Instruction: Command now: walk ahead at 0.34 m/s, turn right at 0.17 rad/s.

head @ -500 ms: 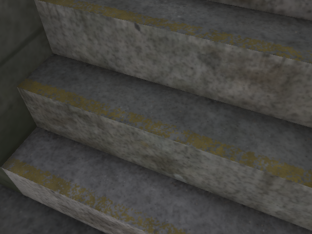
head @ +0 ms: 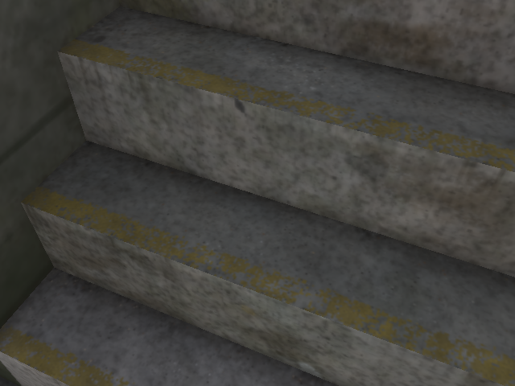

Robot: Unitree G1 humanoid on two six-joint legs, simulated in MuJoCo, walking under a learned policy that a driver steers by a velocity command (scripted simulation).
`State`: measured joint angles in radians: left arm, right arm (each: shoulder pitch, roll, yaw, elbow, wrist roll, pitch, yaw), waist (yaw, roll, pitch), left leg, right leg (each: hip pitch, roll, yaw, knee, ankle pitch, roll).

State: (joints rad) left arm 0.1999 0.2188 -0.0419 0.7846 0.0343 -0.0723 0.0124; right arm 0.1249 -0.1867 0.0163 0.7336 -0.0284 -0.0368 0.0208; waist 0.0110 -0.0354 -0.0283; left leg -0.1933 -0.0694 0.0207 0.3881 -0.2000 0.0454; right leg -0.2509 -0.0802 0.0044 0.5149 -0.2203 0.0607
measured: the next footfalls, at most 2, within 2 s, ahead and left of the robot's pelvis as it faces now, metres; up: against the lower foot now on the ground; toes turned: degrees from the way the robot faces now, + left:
left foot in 0.60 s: -0.01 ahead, +0.18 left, +0.00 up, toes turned -33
right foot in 1.10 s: -0.16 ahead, -0.02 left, +0.00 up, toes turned -33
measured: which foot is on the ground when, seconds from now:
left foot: down 0.00-0.32, up 0.34-0.58, down 0.60-1.00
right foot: down 0.00-0.60, up 0.62-1.00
